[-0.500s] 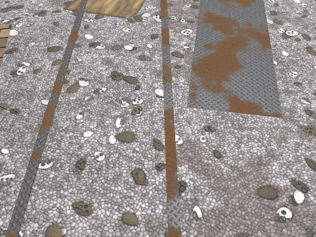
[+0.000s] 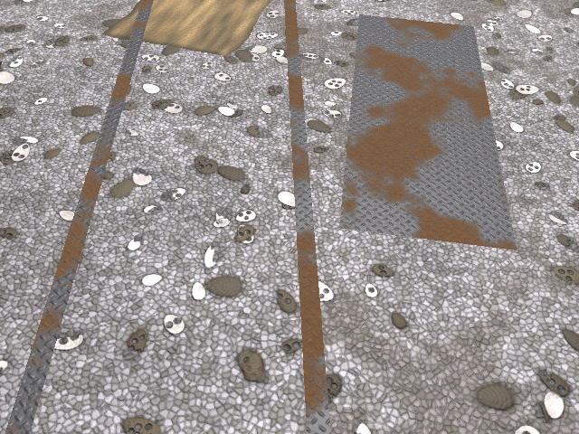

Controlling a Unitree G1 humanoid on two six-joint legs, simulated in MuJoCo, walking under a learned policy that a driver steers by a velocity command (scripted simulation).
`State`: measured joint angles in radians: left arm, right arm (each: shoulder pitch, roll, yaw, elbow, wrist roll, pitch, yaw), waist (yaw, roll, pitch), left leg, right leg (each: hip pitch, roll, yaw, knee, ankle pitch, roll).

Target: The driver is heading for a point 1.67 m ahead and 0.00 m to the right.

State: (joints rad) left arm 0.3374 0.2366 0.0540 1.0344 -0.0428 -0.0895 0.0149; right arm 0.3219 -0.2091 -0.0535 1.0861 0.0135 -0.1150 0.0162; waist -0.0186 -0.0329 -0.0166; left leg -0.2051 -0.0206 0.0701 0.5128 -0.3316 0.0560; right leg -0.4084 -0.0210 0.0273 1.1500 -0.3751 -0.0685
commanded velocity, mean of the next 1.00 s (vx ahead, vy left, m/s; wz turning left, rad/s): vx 0.40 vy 0.00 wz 0.00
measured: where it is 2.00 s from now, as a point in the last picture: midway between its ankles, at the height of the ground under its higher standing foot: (296, 398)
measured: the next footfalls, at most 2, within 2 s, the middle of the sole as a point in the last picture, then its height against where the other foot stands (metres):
right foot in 0.38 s outside the picture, level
left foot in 0.88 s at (246, 370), level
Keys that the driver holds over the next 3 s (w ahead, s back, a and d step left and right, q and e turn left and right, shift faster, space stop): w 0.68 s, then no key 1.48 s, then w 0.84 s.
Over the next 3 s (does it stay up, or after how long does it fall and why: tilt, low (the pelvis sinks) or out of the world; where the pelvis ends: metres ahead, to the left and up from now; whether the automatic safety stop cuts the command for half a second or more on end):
stays up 0.94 -0.05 -0.01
